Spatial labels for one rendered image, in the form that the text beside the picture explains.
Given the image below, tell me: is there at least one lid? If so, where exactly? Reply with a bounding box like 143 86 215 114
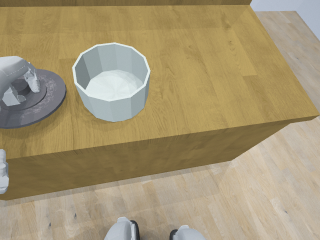
0 69 67 129

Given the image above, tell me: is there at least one robot left foot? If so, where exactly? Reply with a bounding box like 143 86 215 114
130 220 140 240

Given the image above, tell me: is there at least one table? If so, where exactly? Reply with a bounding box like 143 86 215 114
0 0 320 201

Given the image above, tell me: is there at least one robot left hand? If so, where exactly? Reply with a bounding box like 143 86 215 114
0 56 41 106

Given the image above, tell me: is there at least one left robot forearm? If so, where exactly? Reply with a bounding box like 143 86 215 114
0 70 10 111

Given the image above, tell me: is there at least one robot left thigh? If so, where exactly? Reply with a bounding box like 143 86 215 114
104 221 137 240

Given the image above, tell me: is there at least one knob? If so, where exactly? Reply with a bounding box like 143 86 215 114
11 79 31 96

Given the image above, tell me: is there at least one pot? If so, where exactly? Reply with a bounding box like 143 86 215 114
72 42 151 122

